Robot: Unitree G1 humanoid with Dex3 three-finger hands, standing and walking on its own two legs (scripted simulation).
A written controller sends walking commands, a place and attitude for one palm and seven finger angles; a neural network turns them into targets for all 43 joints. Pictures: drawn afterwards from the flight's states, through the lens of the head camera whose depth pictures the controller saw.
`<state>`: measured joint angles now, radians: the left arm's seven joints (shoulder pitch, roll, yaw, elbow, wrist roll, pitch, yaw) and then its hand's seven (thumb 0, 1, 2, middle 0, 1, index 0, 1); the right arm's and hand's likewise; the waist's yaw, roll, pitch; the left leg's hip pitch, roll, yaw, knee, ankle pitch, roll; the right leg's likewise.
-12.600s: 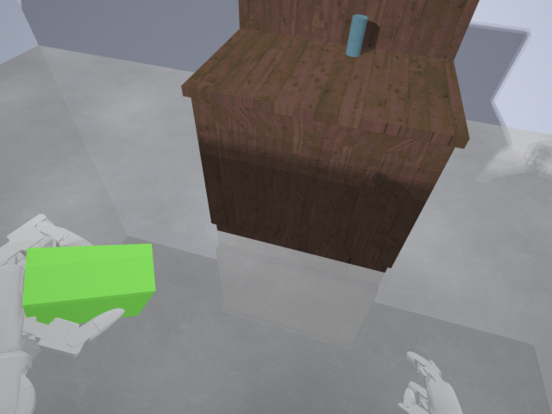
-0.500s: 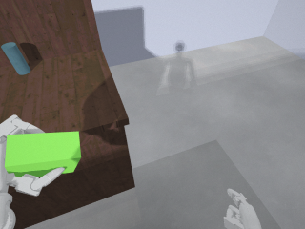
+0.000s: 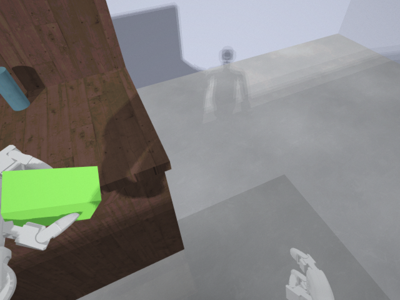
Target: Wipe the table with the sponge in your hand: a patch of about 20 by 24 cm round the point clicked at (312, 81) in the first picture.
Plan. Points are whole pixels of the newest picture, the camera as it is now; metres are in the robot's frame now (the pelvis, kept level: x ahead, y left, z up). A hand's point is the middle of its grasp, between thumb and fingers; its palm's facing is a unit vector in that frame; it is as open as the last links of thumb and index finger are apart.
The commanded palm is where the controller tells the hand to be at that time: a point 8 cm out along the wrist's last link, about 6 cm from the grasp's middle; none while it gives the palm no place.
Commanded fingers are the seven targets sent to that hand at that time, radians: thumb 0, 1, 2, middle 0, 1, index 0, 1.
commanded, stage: shuffle to correct the standing spot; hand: left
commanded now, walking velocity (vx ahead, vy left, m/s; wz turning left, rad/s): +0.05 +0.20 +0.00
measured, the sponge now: (67, 197) +0.23 +0.22 +0.16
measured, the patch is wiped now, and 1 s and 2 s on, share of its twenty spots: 0.00 0.00 0.00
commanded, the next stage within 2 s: come to a stop and stand still in 1.88 s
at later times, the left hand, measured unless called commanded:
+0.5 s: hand out of the picture +0.25 +0.32 +0.18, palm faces +0.37 -0.82 -0.44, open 9.8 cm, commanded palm +0.19 +0.37 +0.20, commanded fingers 0.00 0.10 1.30 -1.20 -1.60 -1.20 -1.60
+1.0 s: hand out of the picture +0.25 +0.42 +0.19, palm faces +0.36 -0.82 -0.45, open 9.8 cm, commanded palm +0.18 +0.47 +0.20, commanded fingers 0.00 0.10 1.30 -1.20 -1.60 -1.20 -1.60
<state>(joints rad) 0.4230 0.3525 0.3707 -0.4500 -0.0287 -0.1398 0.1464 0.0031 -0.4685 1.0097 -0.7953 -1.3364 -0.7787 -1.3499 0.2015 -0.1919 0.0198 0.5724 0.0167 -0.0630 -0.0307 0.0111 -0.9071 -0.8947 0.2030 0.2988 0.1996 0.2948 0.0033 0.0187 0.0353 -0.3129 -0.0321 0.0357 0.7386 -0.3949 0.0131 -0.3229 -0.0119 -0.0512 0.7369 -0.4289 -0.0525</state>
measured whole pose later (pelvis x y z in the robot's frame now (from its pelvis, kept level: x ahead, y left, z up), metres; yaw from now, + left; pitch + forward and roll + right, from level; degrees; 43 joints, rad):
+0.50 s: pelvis +0.02 +0.09 +0.01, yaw +0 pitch -1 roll +0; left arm 0.48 0.36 0.35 -0.54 -0.04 -0.16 0.15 0.00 -0.47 1.01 -0.80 -1.34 -0.78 -1.35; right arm 0.14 -0.20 -0.01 0.56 0.02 -0.07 -0.02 0.01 -0.91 -0.89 0.20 0.30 0.20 0.29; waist -0.01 0.02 0.08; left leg -0.38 0.02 0.04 0.73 -0.33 -0.01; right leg -0.26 -0.10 -0.03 0.67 -0.39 0.06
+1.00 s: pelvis +0.02 +0.20 +0.01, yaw -1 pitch -1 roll +1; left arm 0.49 0.38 0.37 -0.54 -0.04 -0.17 0.17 0.00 -0.47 1.01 -0.80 -1.34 -0.78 -1.35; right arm 0.20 -0.28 -0.05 0.59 0.02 -0.03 -0.04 0.01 -0.91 -0.89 0.20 0.30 0.20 0.30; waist -0.04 0.02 0.05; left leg -0.32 0.06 -0.01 0.62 -0.24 -0.03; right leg -0.27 -0.14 -0.08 0.65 -0.35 0.07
